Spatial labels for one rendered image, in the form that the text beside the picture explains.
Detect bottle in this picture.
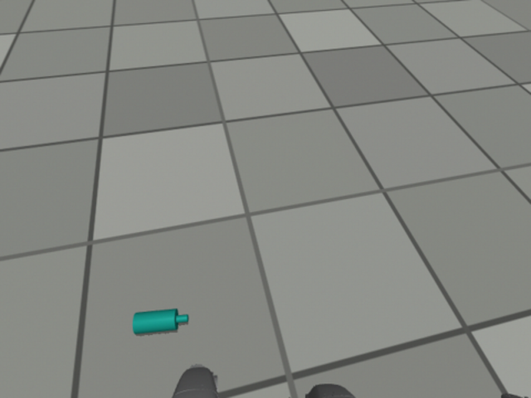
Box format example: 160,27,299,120
133,308,188,334

